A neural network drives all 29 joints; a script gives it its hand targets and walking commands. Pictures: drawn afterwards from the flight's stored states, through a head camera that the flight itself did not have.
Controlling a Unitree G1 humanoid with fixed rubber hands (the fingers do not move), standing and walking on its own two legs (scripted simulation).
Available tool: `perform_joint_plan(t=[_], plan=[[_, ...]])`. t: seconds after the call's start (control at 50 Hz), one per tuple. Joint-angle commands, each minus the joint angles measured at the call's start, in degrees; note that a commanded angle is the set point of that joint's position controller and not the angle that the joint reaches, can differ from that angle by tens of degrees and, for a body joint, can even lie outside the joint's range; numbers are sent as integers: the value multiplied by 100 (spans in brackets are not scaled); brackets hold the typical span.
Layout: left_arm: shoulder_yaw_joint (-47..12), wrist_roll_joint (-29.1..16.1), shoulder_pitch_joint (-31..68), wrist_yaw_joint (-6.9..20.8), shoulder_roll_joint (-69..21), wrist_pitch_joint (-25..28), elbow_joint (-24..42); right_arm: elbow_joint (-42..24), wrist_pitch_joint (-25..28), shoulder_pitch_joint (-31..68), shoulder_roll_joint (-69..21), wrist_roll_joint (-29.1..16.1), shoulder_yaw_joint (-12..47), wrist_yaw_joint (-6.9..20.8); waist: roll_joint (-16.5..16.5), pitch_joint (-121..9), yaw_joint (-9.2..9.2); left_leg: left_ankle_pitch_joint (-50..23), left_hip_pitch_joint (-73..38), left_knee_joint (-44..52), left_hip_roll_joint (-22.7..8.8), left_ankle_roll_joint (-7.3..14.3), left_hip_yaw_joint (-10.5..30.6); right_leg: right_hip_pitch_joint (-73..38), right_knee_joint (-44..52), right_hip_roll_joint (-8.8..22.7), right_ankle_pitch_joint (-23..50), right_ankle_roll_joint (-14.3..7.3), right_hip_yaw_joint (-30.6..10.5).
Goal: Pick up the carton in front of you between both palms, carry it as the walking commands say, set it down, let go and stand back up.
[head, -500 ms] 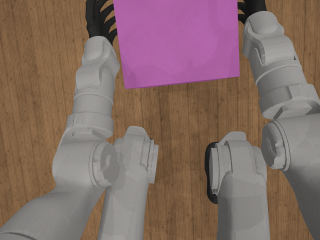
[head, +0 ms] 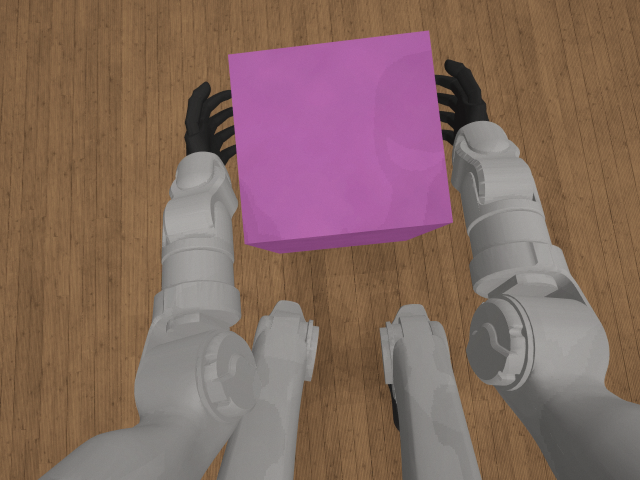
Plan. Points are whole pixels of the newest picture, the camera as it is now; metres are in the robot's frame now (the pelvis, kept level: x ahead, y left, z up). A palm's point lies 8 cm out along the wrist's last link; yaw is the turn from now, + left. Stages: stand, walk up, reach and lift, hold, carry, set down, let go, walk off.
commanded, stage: reach and lift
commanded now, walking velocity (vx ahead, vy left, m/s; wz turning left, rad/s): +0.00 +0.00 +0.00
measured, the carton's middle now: (336, 168) +0.49 +0.02 -0.14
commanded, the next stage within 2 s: none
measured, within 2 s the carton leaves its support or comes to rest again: neither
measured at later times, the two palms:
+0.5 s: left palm (133, 122) +0.44 +0.16 +0.10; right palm (548, 103) +0.46 -0.14 +0.09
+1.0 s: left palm out of the picture +0.41 +0.15 +0.25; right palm out of the picture +0.41 -0.15 +0.24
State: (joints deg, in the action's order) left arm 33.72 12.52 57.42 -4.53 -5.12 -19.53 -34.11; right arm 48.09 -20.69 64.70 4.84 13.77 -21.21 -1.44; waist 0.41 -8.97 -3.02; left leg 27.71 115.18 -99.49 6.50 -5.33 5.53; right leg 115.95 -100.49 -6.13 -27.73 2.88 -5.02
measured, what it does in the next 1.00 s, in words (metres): rises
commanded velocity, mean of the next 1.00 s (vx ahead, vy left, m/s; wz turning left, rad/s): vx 0.00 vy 0.00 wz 0.00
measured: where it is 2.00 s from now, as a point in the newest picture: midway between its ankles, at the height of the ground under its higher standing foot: (343, 397)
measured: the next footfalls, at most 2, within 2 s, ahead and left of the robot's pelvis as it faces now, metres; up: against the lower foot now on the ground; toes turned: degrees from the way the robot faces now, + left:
none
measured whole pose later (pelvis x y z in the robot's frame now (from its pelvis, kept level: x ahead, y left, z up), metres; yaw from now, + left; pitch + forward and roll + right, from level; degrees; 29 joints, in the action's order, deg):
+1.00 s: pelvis +0.10 +0.01 +0.26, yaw -1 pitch +12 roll +0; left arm 18.5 12.8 17.9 -2.1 -9.5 -21.7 -27.7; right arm 30.3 -23.6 18.3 -7.0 12.1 -15.5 -2.9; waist 0.2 -9.2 -1.0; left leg 17.7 32.7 -39.0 3.3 -1.3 8.0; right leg 32.9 -39.1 -3.6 -17.7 1.0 -8.1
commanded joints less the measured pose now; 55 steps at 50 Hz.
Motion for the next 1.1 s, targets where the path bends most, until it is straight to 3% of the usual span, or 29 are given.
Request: perform_joint_plan(t=[0.0,0.16,0.5,0.74,0.92,1.08], plan=[[-3693,-1018,3545,1548,-5934,-180,-471,-590,209,3174,-6358,-1083,2620,1394,-310,-6199,38,-1104,-3481,1202,373,185,-1150,-3958,1369,-380,987,-183,920],[-4246,-1220,2613,1543,-6126,-193,-268,-1135,170,2456,-6737,-1411,3316,1326,-474,-5926,-9,-1375,-4285,1827,383,217,-992,-4812,1993,-398,1296,-87,817],[-4182,-813,812,1577,-6229,25,-639,-982,400,653,-6935,-1026,3114,1233,-176,-4091,91,-1307,-6093,3777,256,349,-536,-6568,3937,-287,1287,-215,380],[-4526,-717,-589,1606,-6247,-9,-386,-1493,352,-609,-6957,-1051,3523,1265,-112,-3269,155,-2204,-7996,5286,89,416,-230,-8279,5396,-130,2151,-229,139],[-4871,-760,-1550,1700,-6112,-388,36,-1992,-42,-1563,-6914,-1135,3861,1315,-118,-2277,203,-2927,-9529,6473,-30,421,-105,-9678,6598,-9,2875,-226,20],[-5216,-927,-2121,1785,-6175,-995,653,-2798,-705,-2005,-6860,-1347,4201,1401,-36,-1399,249,-3270,-10649,7391,-96,399,-59,-10701,7548,59,3119,-198,26]])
